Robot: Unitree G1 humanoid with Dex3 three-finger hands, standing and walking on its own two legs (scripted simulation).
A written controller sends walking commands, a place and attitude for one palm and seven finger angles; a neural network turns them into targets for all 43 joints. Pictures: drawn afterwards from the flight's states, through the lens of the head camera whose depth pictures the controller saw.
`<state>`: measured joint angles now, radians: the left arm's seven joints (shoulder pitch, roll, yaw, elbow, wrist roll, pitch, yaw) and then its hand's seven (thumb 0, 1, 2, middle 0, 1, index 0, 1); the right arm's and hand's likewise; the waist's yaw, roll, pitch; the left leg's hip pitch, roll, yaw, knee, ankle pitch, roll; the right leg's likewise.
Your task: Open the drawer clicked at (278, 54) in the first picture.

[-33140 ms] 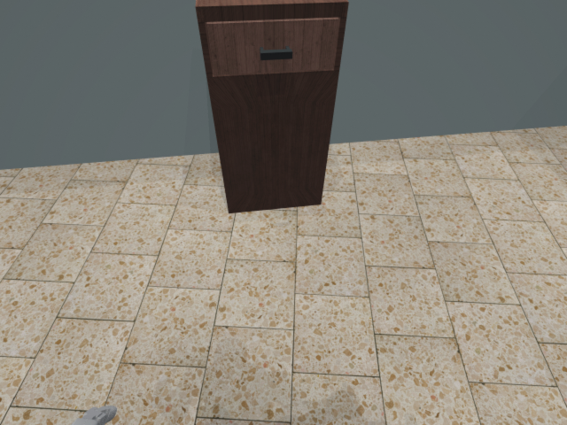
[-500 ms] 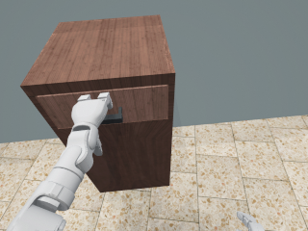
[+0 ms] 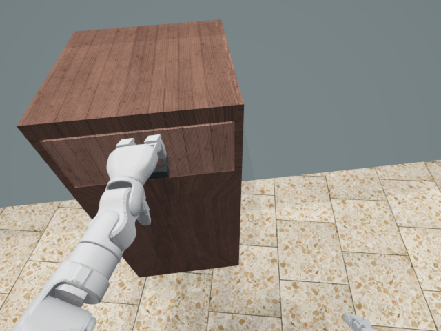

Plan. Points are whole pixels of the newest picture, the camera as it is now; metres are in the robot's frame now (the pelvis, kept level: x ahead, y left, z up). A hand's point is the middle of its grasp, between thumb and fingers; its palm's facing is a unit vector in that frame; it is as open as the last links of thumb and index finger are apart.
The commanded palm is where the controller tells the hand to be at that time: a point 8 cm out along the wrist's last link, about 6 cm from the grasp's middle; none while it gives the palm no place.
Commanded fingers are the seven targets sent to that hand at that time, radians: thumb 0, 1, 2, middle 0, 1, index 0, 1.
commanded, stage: re-aim the fingers above the handle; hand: left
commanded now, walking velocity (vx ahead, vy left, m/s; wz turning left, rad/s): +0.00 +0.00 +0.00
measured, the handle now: (146, 166) +0.46 +0.20 +0.01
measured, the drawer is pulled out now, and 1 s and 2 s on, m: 0.00 0.00 0.00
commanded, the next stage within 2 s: lower the fingers behind the handle in 0.62 s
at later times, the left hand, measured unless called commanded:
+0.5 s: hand (157, 181) +0.38 +0.15 +0.06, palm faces -0.04 -0.10 -0.99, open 13.8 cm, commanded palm +0.36 +0.19 +0.13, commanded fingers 0.00 -0.50 0.30 -0.30 -1.20 -0.30 -1.20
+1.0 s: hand (154, 189) +0.37 +0.15 +0.05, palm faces +0.00 -0.11 -0.99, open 13.8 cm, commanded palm +0.35 +0.20 +0.11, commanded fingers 0.00 -0.50 0.30 -0.30 -1.20 -0.30 -1.20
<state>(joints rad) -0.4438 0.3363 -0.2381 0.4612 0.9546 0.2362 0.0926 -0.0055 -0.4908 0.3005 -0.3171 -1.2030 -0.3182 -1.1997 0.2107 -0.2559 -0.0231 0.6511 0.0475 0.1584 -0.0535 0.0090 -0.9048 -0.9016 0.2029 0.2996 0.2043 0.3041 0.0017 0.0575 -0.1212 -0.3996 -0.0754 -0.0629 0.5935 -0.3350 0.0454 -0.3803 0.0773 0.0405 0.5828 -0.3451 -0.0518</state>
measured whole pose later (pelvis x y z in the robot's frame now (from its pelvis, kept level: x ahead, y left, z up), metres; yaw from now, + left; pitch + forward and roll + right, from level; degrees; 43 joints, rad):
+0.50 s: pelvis -0.01 +0.01 +0.00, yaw +0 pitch +8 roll +0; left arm -0.50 0.29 -0.30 0.49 0.98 0.18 0.10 -0.01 -0.49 0.30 -0.32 -1.20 -0.32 -1.20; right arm 0.17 -0.24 -0.01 0.64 0.04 0.14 -0.06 0.01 -0.90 -0.90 0.20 0.30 0.20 0.30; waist 0.01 0.05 -0.11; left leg -0.41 -0.09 -0.06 0.62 -0.33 0.05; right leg -0.39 0.07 0.03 0.61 -0.35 -0.05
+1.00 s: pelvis -0.02 +0.00 +0.00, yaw +0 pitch +8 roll +0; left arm -0.43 0.31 -0.25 0.46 1.00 0.08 0.16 -0.01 -0.49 0.30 -0.32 -1.20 -0.32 -1.20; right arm 0.17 -0.25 -0.03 0.65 0.04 0.11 -0.07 0.01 -0.91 -0.90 0.20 0.30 0.20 0.30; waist 0.01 0.04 -0.11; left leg -0.44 -0.08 -0.06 0.64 -0.34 0.04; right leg -0.42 0.07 0.04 0.64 -0.35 -0.05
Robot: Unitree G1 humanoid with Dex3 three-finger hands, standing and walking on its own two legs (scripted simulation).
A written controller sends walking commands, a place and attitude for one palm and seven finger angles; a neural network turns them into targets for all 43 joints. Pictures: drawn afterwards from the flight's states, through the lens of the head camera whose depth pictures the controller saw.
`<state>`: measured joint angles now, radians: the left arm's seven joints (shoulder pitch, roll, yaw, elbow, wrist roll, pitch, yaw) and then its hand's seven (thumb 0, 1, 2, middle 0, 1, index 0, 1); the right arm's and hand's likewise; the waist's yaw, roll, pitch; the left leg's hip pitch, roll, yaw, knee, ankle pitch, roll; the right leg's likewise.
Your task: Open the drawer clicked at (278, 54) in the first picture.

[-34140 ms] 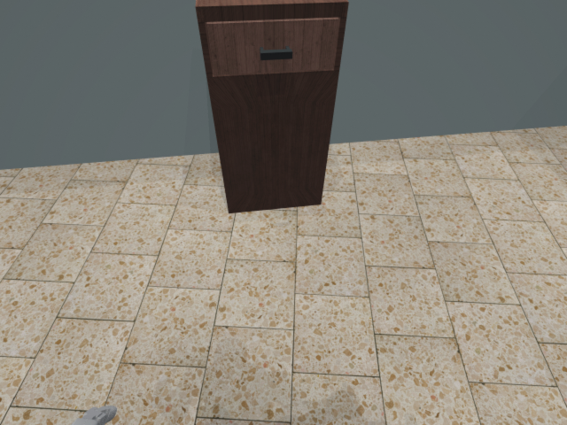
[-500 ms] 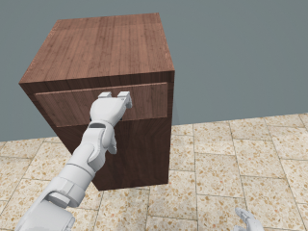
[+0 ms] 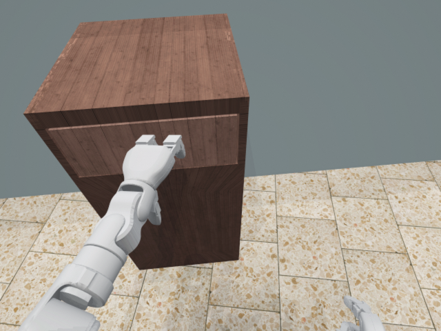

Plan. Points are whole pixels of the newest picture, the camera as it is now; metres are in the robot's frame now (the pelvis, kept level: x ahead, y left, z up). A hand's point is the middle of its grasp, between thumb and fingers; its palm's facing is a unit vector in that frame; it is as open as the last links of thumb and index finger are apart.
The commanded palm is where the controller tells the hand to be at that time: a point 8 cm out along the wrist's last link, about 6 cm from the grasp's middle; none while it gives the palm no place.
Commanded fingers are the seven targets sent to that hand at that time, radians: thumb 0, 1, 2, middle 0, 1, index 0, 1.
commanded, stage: lower the fingers behind the handle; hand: left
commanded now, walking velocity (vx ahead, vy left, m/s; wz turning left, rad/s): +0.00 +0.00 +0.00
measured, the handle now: (151, 157) +0.48 +0.20 +0.02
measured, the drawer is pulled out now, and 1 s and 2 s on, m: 0.00 0.00 0.00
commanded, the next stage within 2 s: lift the fingers back up to retry in 1.32 s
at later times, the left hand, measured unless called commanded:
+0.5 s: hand (143, 181) +0.39 +0.19 +0.03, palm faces +0.01 -0.06 -1.00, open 13.9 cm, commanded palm +0.37 +0.20 +0.08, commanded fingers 0.00 -0.50 0.30 -0.30 -1.20 -0.30 -1.20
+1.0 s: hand (146, 179) +0.40 +0.19 +0.03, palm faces +0.02 +0.00 -1.00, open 14.0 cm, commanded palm +0.37 +0.19 +0.05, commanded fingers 0.00 -0.50 0.30 -0.30 -1.20 -0.30 -1.20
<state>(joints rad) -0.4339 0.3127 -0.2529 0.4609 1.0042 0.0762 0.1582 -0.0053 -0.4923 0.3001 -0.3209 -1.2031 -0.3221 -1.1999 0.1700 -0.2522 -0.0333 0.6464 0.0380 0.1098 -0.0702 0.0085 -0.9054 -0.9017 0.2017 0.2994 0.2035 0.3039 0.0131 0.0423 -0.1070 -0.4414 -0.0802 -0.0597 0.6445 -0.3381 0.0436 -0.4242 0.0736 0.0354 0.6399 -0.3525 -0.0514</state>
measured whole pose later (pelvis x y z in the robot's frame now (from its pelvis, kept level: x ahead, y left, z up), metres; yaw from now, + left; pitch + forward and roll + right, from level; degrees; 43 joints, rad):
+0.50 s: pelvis +0.00 +0.00 -0.01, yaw +0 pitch +11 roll +0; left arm -0.48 0.32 -0.19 0.62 1.03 0.11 0.26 0.00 -0.49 0.30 -0.31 -1.23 -0.30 -1.20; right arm 0.23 -0.25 -0.05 0.66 0.03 0.11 -0.05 0.01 -0.91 -0.90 0.20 0.30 0.20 0.30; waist 0.01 0.04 -0.14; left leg -0.52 -0.08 -0.06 0.70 -0.36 0.04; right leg -0.50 0.08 0.03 0.68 -0.37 -0.05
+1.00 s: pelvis -0.01 +0.00 -0.01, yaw -1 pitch +12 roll +0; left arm -0.57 0.29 -0.21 0.77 1.05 0.25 0.32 0.00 -0.49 0.30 -0.29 -1.31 -0.29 -1.21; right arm 0.26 -0.24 -0.02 0.65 0.04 0.15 -0.05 0.01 -0.90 -0.90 0.20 0.30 0.21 0.30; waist -0.02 0.04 -0.15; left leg -0.56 -0.07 -0.05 0.70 -0.34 0.04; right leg -0.54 0.09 0.04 0.69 -0.35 -0.05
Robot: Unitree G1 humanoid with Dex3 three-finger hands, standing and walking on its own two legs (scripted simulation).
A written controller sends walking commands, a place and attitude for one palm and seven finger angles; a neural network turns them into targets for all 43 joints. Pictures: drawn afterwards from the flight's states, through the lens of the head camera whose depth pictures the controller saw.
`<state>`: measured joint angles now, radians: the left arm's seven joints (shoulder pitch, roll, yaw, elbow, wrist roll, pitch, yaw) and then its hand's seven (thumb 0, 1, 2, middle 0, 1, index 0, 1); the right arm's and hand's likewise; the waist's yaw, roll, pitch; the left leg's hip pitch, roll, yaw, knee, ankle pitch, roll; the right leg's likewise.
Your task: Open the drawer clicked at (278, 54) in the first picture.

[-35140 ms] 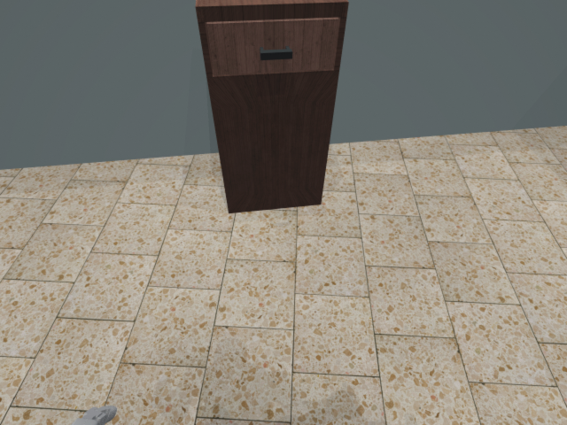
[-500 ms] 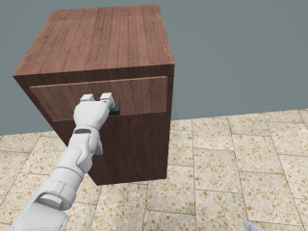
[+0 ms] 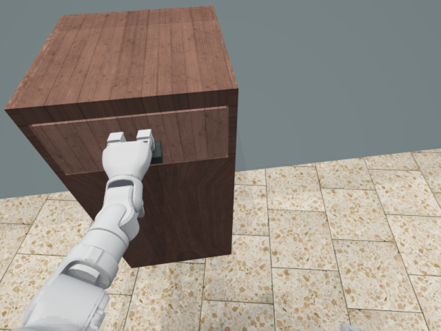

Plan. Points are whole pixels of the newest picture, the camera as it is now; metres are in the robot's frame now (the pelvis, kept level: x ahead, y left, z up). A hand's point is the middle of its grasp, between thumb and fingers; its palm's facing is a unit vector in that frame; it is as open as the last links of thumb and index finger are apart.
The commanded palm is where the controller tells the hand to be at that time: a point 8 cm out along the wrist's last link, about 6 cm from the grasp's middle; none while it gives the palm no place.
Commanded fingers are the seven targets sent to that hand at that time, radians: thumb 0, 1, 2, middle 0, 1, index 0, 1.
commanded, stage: lower the fingers behind the handle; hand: left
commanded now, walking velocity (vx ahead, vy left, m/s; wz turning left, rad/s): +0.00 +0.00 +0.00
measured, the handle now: (140, 152) +0.49 +0.21 +0.03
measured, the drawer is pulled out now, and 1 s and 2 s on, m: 0.00 0.00 0.00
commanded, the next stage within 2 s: lift the fingers back up to retry in 0.32 s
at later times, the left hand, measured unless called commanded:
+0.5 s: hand (135, 175) +0.41 +0.20 +0.04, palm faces +0.04 -0.02 -1.00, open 13.9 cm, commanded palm +0.38 +0.21 +0.07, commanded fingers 0.00 -0.50 0.30 -0.30 -1.20 -0.30 -1.20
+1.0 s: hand (119, 158) +0.42 +0.22 +0.08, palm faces +0.06 -0.06 -1.00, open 13.8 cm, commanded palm +0.38 +0.21 +0.14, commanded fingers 0.00 -0.50 0.30 -0.30 -1.20 -0.30 -1.20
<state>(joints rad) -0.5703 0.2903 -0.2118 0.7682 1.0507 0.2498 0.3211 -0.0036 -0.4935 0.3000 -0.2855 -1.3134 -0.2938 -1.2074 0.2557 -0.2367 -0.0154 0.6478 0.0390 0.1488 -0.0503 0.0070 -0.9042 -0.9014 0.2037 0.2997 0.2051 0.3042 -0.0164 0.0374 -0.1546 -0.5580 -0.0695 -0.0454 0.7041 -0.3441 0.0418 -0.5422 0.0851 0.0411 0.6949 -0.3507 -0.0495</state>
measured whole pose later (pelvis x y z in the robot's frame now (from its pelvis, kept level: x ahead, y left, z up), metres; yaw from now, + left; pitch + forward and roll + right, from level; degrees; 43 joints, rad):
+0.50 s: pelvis +0.00 +0.00 +0.00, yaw +0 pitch +12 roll +0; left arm -0.56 0.30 -0.19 0.76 1.04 0.22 0.34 0.00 -0.49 0.30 -0.27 -1.31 -0.29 -1.21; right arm 0.26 -0.23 -0.01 0.65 0.04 0.13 -0.05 0.01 -0.90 -0.90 0.20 0.30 0.20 0.30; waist -0.02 0.04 -0.15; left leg -0.57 -0.06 -0.04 0.71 -0.35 0.04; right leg -0.56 0.09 0.04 0.70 -0.35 -0.05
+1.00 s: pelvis +0.02 +0.01 +0.01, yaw +0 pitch +9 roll -1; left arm -0.48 0.35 -0.21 0.53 0.98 0.27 0.20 0.00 -0.49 0.30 -0.32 -1.21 -0.32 -1.20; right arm 0.20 -0.25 -0.03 0.66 0.05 0.12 -0.05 0.01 -0.91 -0.90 0.20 0.30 0.20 0.30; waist 0.01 0.06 -0.13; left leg -0.42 -0.08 -0.05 0.61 -0.34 0.06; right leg -0.40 0.07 0.04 0.59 -0.34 -0.04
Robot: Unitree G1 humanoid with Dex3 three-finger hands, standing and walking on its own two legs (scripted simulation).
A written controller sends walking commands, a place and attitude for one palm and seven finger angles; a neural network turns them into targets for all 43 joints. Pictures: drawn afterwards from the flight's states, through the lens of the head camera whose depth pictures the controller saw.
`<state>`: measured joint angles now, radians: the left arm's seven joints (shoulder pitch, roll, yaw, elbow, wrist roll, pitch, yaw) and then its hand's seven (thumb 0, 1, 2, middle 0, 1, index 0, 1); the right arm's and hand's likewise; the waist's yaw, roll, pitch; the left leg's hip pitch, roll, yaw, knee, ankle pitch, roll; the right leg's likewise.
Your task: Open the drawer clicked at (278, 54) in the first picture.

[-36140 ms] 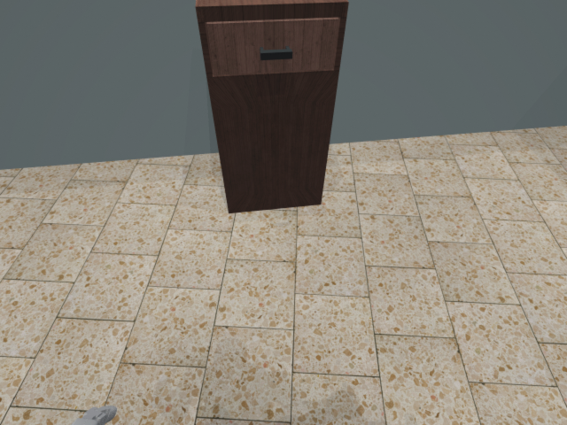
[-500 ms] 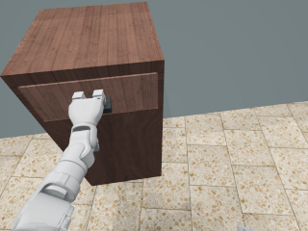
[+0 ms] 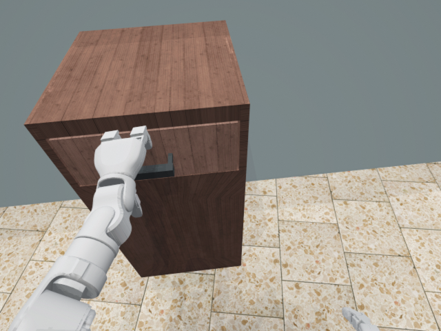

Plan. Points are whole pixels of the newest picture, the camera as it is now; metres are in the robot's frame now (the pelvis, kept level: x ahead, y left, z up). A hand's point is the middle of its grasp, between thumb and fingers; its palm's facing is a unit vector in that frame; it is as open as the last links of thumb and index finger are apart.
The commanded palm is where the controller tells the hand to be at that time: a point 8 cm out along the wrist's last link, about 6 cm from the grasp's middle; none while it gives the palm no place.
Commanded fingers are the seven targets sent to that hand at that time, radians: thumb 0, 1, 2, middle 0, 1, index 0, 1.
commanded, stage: lift the fingers back up to retry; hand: left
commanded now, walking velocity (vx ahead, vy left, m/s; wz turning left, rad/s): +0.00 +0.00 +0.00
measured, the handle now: (152, 165) +0.46 +0.19 +0.01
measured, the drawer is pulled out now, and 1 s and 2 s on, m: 0.00 0.00 0.00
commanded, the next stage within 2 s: re-aim the fingers above the handle in 0.20 s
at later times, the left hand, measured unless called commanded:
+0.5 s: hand (138, 173) +0.39 +0.19 +0.08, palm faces +0.07 -0.06 -1.00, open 13.8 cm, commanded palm +0.36 +0.19 +0.13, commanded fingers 0.00 -0.50 0.30 -0.30 -1.20 -0.30 -1.20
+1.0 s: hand (138, 170) +0.39 +0.19 +0.08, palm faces +0.06 -0.04 -1.00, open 13.8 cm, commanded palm +0.36 +0.19 +0.13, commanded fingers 0.00 -0.50 0.30 -0.30 -1.20 -0.30 -1.20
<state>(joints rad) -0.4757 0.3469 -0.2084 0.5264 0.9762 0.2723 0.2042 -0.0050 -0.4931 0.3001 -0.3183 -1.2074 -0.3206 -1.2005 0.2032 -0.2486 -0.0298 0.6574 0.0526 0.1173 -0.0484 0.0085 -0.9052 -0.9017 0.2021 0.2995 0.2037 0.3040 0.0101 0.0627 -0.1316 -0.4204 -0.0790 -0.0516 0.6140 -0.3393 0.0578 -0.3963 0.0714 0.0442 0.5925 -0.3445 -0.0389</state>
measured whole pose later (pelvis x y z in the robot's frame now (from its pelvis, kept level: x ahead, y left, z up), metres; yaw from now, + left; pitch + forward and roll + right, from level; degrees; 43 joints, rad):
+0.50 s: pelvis +0.00 +0.00 +0.00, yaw +1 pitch +8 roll +0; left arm -0.48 0.32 -0.26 0.46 0.99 0.28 0.17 0.00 -0.49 0.30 -0.32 -1.20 -0.32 -1.20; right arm 0.15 -0.23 -0.01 0.67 0.05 0.14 -0.04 0.01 -0.90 -0.90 0.20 0.30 0.20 0.30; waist 0.04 0.07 -0.11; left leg -0.41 -0.09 -0.06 0.61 -0.33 0.06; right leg -0.38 0.06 0.03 0.59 -0.34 -0.04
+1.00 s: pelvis -0.01 -0.01 +0.00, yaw +0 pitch +8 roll +0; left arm -0.52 0.35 -0.21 0.56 0.99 0.25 0.20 0.00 -0.49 0.30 -0.32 -1.20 -0.32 -1.20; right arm 0.19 -0.25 -0.02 0.68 0.05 0.12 -0.06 0.01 -0.91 -0.90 0.20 0.30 0.20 0.30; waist 0.01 0.06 -0.11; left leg -0.41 -0.07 -0.05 0.59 -0.31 0.04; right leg -0.39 0.08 0.04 0.58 -0.32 -0.05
